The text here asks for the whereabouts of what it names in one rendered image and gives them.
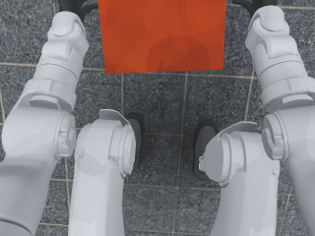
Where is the right robot forearm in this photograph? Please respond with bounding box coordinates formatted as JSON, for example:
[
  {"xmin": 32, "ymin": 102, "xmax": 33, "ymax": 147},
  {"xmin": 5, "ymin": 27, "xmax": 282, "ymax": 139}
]
[{"xmin": 245, "ymin": 5, "xmax": 315, "ymax": 113}]

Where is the left robot forearm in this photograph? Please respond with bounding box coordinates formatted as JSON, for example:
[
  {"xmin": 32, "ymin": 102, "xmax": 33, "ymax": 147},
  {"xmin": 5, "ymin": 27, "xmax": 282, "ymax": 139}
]
[{"xmin": 1, "ymin": 11, "xmax": 89, "ymax": 152}]

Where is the robot right hand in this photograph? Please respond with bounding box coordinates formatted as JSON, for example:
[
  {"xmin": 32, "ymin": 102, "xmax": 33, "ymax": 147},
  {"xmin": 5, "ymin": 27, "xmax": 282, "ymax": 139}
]
[{"xmin": 232, "ymin": 0, "xmax": 277, "ymax": 20}]

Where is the carton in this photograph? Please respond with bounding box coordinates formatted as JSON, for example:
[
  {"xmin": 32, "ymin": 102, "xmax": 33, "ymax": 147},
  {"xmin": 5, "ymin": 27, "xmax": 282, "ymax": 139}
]
[{"xmin": 97, "ymin": 0, "xmax": 226, "ymax": 74}]

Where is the robot left hand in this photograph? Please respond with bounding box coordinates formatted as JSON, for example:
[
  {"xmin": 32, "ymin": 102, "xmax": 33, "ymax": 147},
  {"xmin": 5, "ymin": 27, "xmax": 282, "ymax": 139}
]
[{"xmin": 58, "ymin": 0, "xmax": 98, "ymax": 23}]

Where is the robot left upper arm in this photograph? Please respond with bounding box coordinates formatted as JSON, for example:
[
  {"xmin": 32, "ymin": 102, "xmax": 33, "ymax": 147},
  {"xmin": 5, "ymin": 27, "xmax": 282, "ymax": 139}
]
[{"xmin": 0, "ymin": 105, "xmax": 77, "ymax": 236}]

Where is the robot right thigh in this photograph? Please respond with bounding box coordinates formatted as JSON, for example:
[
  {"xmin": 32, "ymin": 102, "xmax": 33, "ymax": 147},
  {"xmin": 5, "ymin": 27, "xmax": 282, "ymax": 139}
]
[{"xmin": 210, "ymin": 131, "xmax": 279, "ymax": 236}]

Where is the robot left shin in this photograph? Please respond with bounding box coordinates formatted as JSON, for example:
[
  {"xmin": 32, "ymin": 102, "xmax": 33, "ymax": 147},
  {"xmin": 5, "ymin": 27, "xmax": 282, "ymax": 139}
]
[{"xmin": 74, "ymin": 109, "xmax": 136, "ymax": 162}]

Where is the robot right upper arm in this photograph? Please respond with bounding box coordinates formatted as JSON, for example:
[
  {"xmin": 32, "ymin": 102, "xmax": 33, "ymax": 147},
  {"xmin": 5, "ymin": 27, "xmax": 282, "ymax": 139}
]
[{"xmin": 262, "ymin": 105, "xmax": 315, "ymax": 236}]

